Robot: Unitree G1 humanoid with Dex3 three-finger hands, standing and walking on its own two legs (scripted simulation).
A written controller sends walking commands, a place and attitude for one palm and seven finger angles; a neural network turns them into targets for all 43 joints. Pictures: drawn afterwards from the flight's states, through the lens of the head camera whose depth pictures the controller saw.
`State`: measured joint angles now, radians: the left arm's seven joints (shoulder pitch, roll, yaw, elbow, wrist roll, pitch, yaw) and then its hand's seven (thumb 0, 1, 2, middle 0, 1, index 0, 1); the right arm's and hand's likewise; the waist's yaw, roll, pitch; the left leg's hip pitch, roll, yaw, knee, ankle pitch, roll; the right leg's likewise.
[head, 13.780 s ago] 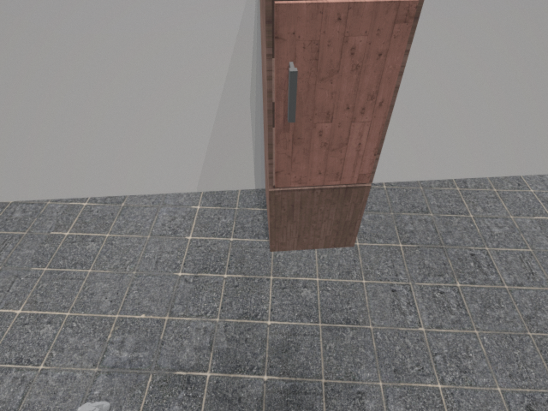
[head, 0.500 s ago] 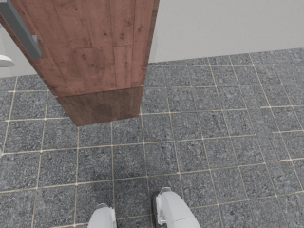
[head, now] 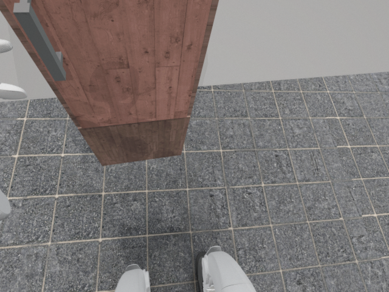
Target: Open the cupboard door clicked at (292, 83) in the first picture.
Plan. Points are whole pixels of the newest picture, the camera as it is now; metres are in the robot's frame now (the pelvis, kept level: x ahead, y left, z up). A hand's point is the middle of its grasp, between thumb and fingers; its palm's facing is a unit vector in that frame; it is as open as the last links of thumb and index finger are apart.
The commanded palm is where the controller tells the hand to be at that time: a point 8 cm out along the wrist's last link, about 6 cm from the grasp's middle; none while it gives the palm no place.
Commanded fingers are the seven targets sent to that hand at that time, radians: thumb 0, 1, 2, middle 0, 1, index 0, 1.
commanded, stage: move the hooked fingers beside the handle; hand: left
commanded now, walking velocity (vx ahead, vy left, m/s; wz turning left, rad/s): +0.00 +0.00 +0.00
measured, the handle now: (44, 38) +0.57 +0.22 +0.10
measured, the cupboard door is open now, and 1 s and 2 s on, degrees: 0 0 0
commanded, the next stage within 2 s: slide the fingers in behind the handle in 0.26 s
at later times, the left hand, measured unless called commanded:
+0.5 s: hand out of the picture +0.52 +0.29 +0.09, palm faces +0.07 -1.00 -0.02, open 14.0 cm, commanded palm +0.50 +0.32 +0.08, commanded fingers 0.00 -0.50 0.30 -0.30 -1.20 -0.30 -1.20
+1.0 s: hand (17, 61) +0.52 +0.26 +0.09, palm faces +0.08 -1.00 -0.02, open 14.0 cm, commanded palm +0.50 +0.29 +0.08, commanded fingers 0.00 -0.50 0.30 -0.30 -1.20 -0.30 -1.20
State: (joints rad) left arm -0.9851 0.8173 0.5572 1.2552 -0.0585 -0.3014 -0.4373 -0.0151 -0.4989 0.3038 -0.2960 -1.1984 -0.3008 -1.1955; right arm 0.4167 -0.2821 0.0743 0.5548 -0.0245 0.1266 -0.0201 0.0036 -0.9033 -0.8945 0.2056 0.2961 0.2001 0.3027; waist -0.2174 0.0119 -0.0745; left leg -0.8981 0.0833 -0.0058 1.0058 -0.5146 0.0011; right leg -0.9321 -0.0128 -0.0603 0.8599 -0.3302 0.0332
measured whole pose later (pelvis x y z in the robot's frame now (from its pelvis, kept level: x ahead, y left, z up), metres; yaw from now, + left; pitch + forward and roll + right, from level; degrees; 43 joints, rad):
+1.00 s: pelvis +0.00 +0.00 +0.00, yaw +0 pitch +23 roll -4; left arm -0.99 0.72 0.50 1.22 -0.07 -0.32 -0.35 -0.02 -0.50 0.30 -0.30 -1.20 -0.29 -1.20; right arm 0.42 -0.27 0.07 0.58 -0.03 0.11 -0.01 0.00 -0.90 -0.89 0.21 0.30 0.20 0.30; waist -0.21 0.02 -0.08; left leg -0.91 0.08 -0.01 1.02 -0.51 0.00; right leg -0.94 -0.02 -0.06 0.87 -0.33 0.03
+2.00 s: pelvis -0.01 -0.01 +0.00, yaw +1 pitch +23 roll -3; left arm -1.03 0.61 0.45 1.24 -0.05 -0.37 -0.23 -0.02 -0.50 0.30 -0.30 -1.20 -0.31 -1.21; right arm 0.43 -0.28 0.05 0.61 -0.04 0.07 0.00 0.00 -0.90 -0.89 0.20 0.30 0.20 0.30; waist -0.22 0.03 -0.08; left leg -0.91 0.07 -0.01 1.01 -0.50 -0.01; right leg -0.96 -0.02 -0.05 0.90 -0.33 0.02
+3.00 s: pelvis -0.01 -0.01 +0.00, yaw +0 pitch +22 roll -2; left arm -0.96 0.55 0.45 1.19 -0.05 -0.38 -0.18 0.00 0.77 0.84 -0.39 -1.35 -0.36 -1.34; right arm 0.42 -0.26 0.05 0.60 -0.04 0.08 0.01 0.00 -0.90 -0.89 0.20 0.30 0.20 0.30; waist -0.21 0.03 -0.09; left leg -0.88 0.07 0.01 1.00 -0.50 -0.01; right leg -0.94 -0.02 -0.04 0.90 -0.33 0.03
